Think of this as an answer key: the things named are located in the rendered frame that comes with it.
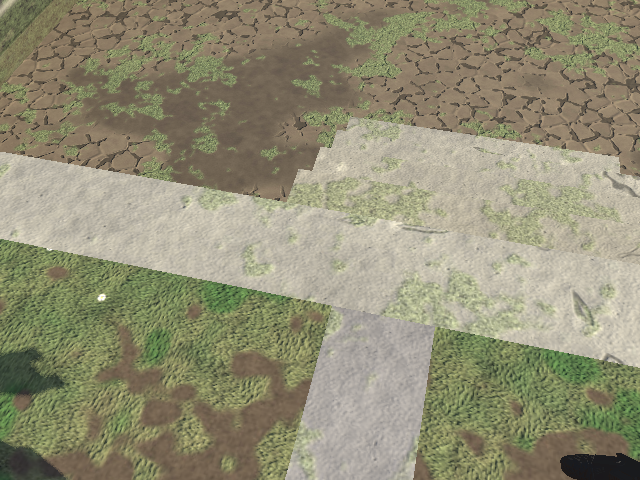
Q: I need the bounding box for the right robot hand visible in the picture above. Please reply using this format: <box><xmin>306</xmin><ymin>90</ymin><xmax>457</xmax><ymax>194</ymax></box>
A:
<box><xmin>560</xmin><ymin>453</ymin><xmax>640</xmax><ymax>480</ymax></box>

